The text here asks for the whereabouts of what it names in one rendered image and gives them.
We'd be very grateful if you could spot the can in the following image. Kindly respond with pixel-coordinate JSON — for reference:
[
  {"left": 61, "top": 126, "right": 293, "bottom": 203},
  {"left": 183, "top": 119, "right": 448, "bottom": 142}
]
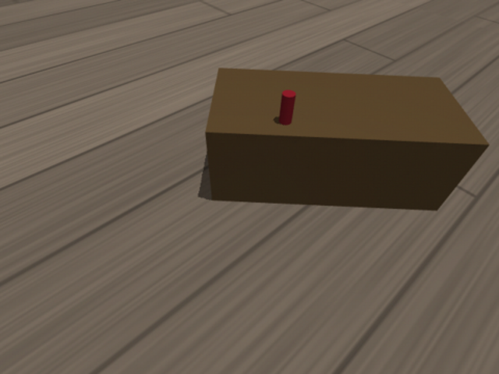
[{"left": 279, "top": 90, "right": 296, "bottom": 125}]

